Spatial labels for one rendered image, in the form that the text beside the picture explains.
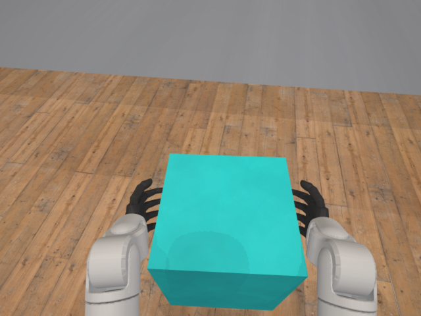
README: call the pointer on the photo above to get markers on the carton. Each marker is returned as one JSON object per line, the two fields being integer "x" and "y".
{"x": 227, "y": 233}

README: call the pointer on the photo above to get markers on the right robot hand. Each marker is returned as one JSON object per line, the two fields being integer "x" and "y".
{"x": 315, "y": 208}

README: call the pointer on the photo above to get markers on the robot right forearm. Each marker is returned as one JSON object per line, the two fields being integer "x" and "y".
{"x": 346, "y": 270}

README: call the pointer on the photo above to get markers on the robot left forearm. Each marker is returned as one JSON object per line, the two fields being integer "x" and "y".
{"x": 113, "y": 281}

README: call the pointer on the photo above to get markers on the left robot hand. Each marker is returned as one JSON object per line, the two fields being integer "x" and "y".
{"x": 138, "y": 205}

